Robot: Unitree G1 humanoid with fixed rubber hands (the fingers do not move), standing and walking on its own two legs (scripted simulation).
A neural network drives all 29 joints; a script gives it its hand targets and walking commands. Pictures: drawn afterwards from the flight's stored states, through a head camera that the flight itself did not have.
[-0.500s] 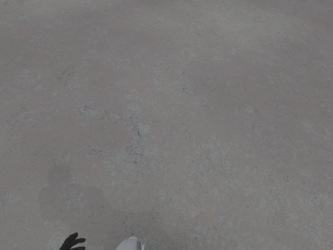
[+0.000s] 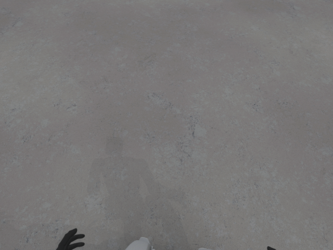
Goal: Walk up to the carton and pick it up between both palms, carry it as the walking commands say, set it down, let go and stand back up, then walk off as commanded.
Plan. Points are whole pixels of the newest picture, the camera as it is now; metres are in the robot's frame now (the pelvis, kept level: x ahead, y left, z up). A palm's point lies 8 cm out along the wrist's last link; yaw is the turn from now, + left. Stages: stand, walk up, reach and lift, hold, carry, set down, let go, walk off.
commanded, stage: walk off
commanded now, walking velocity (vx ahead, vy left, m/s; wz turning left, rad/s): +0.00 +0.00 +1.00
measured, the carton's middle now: out of the picture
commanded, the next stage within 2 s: none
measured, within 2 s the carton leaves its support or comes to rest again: neither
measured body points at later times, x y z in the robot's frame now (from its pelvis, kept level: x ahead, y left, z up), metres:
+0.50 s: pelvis +0.00 +0.01 -0.01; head +0.05 +0.04 +0.44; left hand -0.01 +0.30 -0.14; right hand +0.22 -0.19 -0.13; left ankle +0.00 +0.12 -0.72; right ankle +0.07 -0.15 -0.69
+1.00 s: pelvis -0.01 -0.01 -0.01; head +0.00 +0.05 +0.43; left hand -0.18 +0.22 -0.16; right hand +0.28 -0.07 -0.13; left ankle -0.07 +0.08 -0.72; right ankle +0.11 -0.13 -0.67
